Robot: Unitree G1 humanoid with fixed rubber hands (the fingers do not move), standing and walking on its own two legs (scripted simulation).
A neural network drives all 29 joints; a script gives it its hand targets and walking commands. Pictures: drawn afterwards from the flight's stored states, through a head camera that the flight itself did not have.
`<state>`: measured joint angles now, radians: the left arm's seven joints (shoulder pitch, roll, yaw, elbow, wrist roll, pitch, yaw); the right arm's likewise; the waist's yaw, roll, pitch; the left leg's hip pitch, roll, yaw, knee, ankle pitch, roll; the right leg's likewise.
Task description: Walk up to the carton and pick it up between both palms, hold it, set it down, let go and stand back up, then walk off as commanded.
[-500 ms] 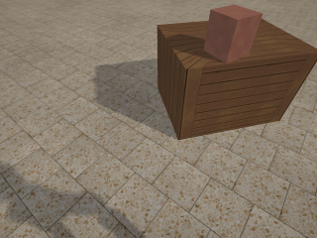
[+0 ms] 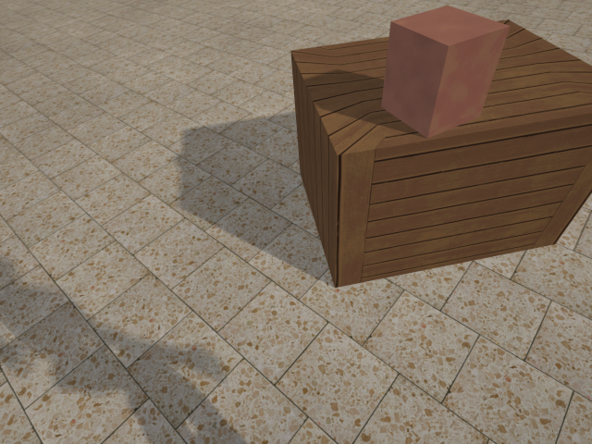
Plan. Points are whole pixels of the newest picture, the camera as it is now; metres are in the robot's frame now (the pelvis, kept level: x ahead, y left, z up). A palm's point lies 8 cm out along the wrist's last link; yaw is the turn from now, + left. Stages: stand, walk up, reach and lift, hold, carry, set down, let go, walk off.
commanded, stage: walk up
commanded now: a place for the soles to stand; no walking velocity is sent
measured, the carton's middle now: (437, 71) +1.05 -0.39 +0.00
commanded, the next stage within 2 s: none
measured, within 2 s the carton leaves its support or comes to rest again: neither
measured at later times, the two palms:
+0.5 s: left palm (134, 427) +0.21 +0.27 -0.11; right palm out of the picture +0.20 -0.40 -0.09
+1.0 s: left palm (203, 338) +0.34 +0.19 -0.10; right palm out of the picture +0.35 -0.47 -0.11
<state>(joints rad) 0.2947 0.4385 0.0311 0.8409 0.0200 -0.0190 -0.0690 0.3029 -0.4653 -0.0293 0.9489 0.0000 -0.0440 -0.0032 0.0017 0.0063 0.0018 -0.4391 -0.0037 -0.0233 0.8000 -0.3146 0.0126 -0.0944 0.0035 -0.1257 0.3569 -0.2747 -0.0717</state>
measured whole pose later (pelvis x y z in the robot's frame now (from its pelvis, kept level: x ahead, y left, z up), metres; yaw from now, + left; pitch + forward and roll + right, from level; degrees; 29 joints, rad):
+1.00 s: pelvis +0.29 -0.13 -0.01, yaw +4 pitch +2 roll +1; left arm 0.30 0.43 0.03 0.76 0.02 0.03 -0.07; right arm 0.31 -0.47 -0.03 0.94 0.00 -0.07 -0.05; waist 0.00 -0.01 0.02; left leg -0.42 0.01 0.07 0.64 -0.35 0.00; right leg -0.18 0.02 -0.07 0.48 -0.33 -0.07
